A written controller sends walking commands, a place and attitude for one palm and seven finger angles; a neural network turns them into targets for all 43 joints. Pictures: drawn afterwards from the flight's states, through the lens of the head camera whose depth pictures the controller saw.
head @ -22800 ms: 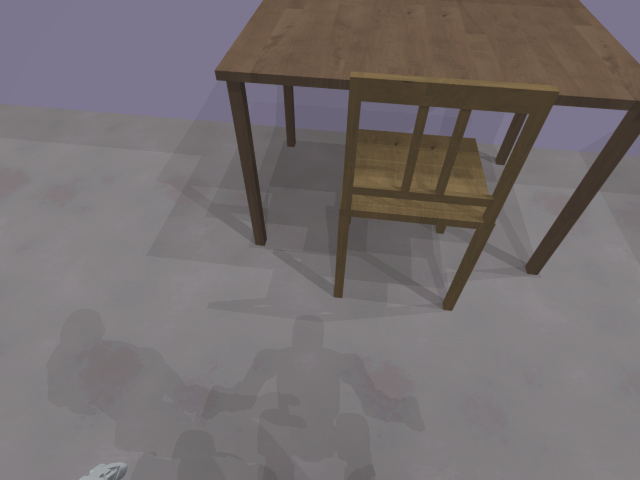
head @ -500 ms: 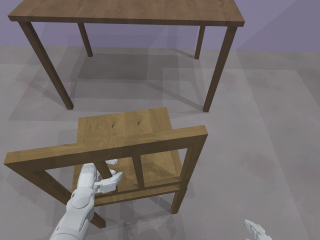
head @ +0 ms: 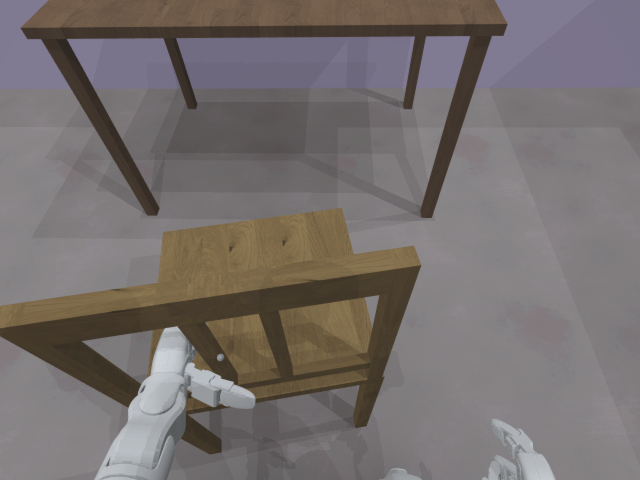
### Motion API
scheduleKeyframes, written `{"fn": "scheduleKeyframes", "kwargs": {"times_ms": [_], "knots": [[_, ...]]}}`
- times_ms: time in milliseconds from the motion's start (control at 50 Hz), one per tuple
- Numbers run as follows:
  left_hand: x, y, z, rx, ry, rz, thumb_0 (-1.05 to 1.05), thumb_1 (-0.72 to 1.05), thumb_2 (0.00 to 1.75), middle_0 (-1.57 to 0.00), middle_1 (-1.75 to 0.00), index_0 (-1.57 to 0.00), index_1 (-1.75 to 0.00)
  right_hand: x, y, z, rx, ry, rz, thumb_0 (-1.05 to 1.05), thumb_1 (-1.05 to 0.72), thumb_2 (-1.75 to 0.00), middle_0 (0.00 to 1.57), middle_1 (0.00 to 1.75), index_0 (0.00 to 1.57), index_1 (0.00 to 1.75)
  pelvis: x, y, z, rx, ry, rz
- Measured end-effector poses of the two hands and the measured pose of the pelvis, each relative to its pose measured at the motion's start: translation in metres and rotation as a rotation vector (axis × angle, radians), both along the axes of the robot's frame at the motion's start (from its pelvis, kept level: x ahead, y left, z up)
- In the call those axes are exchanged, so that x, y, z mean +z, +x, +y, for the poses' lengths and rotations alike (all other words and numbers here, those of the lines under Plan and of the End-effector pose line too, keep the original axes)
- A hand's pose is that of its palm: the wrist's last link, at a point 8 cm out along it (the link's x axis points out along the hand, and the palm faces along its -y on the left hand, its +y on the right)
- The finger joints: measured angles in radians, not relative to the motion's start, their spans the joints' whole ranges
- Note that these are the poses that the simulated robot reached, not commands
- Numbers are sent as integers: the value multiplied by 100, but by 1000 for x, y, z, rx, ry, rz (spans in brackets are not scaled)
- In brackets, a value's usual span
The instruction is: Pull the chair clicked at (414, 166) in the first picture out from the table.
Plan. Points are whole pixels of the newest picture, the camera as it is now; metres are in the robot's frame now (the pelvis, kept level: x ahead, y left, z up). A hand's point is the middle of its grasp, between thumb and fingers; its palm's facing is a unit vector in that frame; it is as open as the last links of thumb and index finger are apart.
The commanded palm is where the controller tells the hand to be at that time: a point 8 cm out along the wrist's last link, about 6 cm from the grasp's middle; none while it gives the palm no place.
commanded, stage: open the thumb and straighten the fingers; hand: left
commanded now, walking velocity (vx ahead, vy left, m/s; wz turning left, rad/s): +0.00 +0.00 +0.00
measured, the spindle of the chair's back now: (212, 353) +0.29 +0.16 -0.06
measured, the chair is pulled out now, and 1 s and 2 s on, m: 0.60 0.60 0.60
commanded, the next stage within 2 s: draw the fingers out of the gap in 0.04 s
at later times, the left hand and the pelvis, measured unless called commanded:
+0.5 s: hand (206, 413) +0.21 +0.15 -0.05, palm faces +0.02 -0.98 -0.19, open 17.5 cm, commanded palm +0.20 +0.20 -0.03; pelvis +0.00 +0.00 -0.01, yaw +1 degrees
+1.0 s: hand (191, 473) +0.15 +0.16 -0.05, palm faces +0.03 -0.98 -0.18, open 17.5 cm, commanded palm +0.12 +0.20 -0.03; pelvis +0.00 +0.01 -0.02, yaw +2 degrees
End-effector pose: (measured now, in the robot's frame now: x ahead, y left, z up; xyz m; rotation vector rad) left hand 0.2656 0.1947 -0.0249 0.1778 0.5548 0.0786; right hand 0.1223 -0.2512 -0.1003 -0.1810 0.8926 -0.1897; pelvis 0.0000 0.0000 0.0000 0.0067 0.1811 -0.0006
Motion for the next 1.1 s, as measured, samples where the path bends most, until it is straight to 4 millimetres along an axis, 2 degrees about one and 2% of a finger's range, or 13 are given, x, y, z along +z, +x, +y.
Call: {"fn": "scheduleKeyframes", "kwargs": {"times_ms": [120, 200, 260, 480, 760, 1040, 1100], "knots": [[-1, -2, 1, -3, -1, 12, -1, -54, 20, -3, -9, -4, -10, 1, 5, -6, 13, -17, -7, 1, -90, -90, 21, 30, 20, 30, -2, 0, -3, 11, -2, 3], [-3, -5, 3, -1, -8, 18, -1, -54, 20, -2, -4, -2, -4, 2, 6, -10, 11, -28, -12, 1, -90, -90, 21, 30, 20, 30, -3, -1, -4, 10, -1, 8], [-3, -15, 4, -4, -6, 17, -1, -54, 20, -1, -2, -1, -2, 4, 7, -11, 4, -28, -26, 1, -90, -90, 21, 30, 20, 30, -3, 1, -4, 7, -1, 11], [-5, -66, 8, 4, 5, 39, -1, -54, 20, 0, 0, -1, 0, 6, 20, -3, 33, -36, -90, 1, -90, -90, 20, 30, 20, 30, -9, 0, -2, 22, -7, 10], [-4, -95, 13, 12, -4, 54, -1, -54, 20, -1, 0, -1, 0, 10, 38, 17, 60, -21, -172, 1, -90, -90, 21, 30, 21, 30, -16, -3, 3, 32, -15, 15], [-1, -138, 12, 23, -14, 83, -1, -54, 20, 0, 0, 0, 0, 9, 47, 24, 45, -31, -207, 1, -90, -90, 21, 30, 21, 30, -24, -1, 10, 39, -26, 30], [8, -140, 9, 54, -108, -17, -1, -54, 20, 0, 0, -1, 0, 7, 49, 27, 51, -32, -226, 1, -90, -90, 21, 30, 20, 30, -28, -3, 10, 41, -28, 39]]}}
